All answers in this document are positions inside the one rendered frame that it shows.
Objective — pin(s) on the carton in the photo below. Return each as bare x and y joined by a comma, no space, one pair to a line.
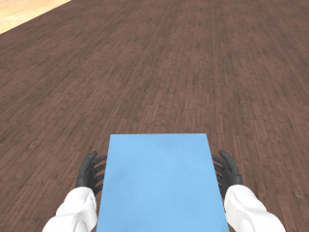
160,182

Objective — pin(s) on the left robot forearm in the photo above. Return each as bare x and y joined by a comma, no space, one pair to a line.
78,213

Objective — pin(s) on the right robot forearm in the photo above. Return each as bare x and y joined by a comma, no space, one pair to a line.
245,213

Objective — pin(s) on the left robot hand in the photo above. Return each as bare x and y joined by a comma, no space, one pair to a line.
86,176

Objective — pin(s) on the right robot hand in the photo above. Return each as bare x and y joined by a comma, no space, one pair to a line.
229,171

